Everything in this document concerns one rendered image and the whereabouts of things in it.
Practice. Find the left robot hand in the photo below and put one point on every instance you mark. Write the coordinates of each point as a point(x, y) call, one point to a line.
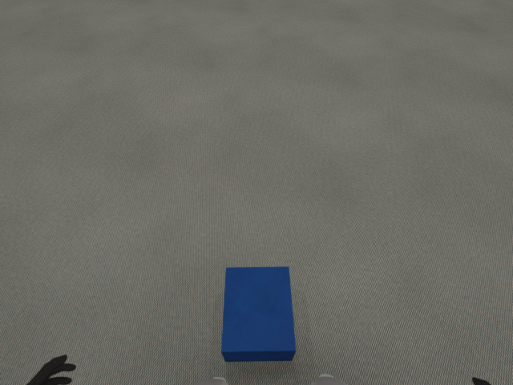
point(53, 367)

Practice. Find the carton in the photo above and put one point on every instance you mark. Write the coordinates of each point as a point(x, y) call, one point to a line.
point(258, 315)

